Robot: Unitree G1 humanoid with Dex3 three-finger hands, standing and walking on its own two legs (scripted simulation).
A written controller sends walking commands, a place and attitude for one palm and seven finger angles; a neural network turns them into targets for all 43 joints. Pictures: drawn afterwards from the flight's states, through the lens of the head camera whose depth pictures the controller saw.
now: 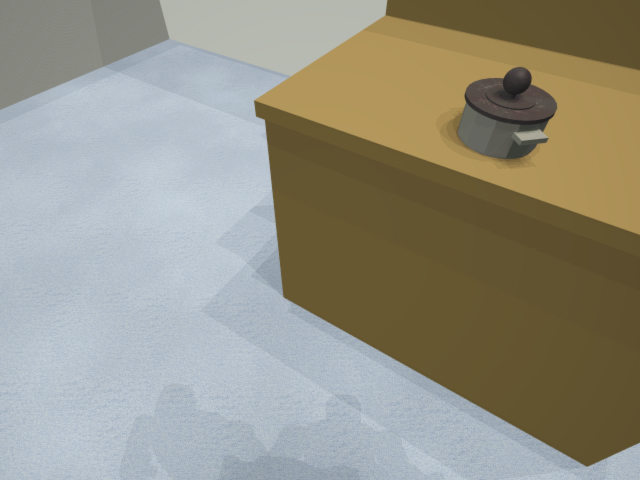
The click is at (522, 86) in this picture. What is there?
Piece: lid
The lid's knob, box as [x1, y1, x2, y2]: [503, 67, 531, 94]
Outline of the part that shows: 523,67 513,68 508,71 503,79 503,86 509,93 520,93 525,90 529,85 531,79 530,73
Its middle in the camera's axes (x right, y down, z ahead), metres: +0.35 -0.28 +0.69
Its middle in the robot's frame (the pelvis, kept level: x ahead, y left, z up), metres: +0.74 -0.31 +0.16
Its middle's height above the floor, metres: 0.94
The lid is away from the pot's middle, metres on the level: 0.00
